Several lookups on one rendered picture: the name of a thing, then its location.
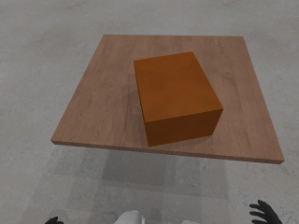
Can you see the robot right hand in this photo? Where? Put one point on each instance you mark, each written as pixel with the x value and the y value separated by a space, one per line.
pixel 268 213

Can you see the table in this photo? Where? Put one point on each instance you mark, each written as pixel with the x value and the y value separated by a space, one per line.
pixel 105 111

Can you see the robot left thigh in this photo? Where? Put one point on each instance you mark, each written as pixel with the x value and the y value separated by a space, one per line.
pixel 131 217

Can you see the carton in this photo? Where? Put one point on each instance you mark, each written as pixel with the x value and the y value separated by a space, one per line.
pixel 177 101

